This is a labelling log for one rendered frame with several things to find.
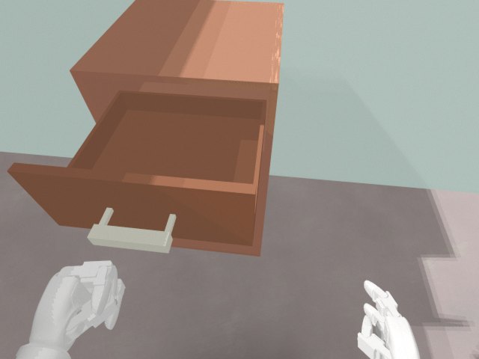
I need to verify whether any handle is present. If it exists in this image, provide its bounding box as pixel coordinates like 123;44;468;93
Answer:
87;208;176;253

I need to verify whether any robot right hand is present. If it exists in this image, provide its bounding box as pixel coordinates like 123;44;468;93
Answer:
358;280;420;359

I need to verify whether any left robot forearm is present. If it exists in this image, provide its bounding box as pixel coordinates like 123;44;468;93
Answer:
16;343;71;359

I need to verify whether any cabinet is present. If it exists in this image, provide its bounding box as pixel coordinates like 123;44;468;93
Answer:
70;0;284;257

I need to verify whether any robot left hand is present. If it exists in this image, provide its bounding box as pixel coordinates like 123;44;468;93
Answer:
29;260;126;352

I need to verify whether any drawer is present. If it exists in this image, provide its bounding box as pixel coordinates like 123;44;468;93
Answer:
7;90;266;246

